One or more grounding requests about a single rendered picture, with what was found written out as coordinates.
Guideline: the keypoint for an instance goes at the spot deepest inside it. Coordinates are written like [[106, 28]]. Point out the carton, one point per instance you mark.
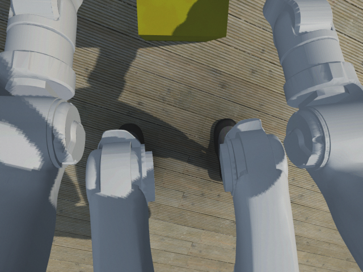
[[182, 20]]

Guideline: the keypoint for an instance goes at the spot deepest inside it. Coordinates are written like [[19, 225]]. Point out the robot right forearm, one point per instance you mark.
[[310, 55]]

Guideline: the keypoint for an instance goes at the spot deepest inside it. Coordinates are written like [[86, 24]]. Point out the robot right foot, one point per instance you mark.
[[221, 129]]

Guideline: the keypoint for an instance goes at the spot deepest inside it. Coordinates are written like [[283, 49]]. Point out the robot right upper arm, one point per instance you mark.
[[327, 140]]

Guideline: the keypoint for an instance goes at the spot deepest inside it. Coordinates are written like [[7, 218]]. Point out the robot left upper arm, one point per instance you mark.
[[39, 138]]

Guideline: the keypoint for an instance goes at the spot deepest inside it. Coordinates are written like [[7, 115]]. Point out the left robot shin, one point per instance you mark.
[[94, 158]]

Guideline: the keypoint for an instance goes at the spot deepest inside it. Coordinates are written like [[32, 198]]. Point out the robot left forearm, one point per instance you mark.
[[39, 49]]

